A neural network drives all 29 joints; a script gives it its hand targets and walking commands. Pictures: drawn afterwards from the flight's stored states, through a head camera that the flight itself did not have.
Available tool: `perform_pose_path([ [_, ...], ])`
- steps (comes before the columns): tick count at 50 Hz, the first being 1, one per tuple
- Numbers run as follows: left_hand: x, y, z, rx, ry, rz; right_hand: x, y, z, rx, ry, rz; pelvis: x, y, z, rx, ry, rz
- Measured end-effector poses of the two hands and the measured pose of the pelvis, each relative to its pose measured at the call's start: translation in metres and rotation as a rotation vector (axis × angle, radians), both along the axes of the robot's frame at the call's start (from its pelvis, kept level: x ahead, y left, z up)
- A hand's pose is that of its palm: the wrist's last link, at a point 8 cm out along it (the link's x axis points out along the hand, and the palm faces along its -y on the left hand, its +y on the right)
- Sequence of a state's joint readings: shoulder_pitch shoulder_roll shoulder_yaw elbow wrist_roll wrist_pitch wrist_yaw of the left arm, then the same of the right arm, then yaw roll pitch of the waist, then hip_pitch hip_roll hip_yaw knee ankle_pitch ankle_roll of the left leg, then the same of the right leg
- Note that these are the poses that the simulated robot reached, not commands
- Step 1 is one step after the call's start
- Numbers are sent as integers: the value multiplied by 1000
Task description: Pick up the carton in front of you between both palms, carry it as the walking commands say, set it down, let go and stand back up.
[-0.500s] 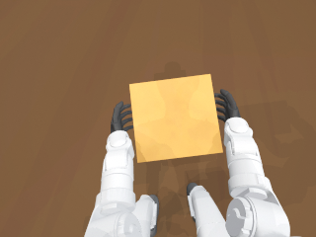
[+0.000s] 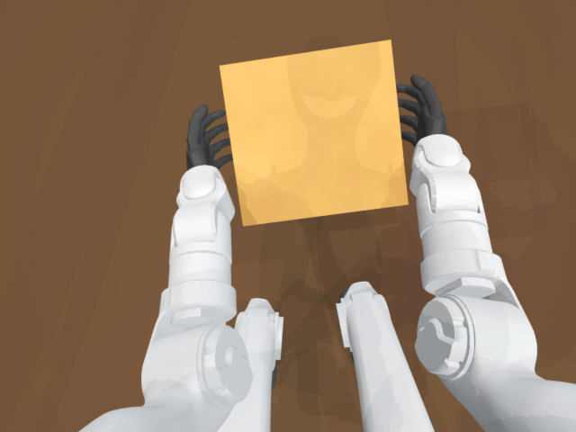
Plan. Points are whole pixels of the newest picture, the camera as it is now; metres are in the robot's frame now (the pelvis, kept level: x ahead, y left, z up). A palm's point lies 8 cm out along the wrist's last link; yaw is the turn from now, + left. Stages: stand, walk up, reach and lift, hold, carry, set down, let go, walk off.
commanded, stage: set down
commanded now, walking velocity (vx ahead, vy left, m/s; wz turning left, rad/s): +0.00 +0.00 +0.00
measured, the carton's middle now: (311, 147) +0.50 -0.04 -0.18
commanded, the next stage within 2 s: none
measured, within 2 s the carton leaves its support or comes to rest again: rests again in 1.48 s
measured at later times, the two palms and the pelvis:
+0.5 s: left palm (238, 168) +0.49 +0.09 -0.24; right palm (403, 144) +0.50 -0.20 -0.24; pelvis -0.02 +0.00 -0.12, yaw +3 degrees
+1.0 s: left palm (251, 167) +0.53 +0.09 -0.36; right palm (390, 145) +0.54 -0.21 -0.36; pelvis -0.02 +0.00 -0.19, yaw +4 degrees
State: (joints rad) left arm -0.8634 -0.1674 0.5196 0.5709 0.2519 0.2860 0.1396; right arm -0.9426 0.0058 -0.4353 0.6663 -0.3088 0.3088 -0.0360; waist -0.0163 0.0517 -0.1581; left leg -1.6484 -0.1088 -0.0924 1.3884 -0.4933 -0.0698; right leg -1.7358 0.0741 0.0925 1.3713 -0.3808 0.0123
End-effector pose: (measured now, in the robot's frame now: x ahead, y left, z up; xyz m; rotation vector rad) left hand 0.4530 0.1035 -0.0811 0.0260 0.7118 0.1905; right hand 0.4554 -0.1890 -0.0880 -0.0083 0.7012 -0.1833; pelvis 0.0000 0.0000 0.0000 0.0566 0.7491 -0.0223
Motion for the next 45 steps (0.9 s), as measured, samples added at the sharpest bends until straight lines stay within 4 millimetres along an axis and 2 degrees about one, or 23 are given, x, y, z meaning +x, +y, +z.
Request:
perform_pose_path([
  [7, 13, -5, -47, 7, -4, 0, 12, -4, -49, -9, -2, -5, -6, 0, -40, 16, 38, -4],
  [19, 32, -8, -121, 5, 8, 6, 35, -7, -118, -32, 13, 20, -17, 1, -96, 27, 54, 9],
  [39, 64, -17, -246, 4, 39, -24, 65, -20, -242, -42, 48, 64, -27, 4, -173, 38, -9, 28],
  [45, 67, -14, -276, -15, 70, -33, 72, -20, -268, -49, 82, 90, -22, 0, -186, 30, -50, 51],
])
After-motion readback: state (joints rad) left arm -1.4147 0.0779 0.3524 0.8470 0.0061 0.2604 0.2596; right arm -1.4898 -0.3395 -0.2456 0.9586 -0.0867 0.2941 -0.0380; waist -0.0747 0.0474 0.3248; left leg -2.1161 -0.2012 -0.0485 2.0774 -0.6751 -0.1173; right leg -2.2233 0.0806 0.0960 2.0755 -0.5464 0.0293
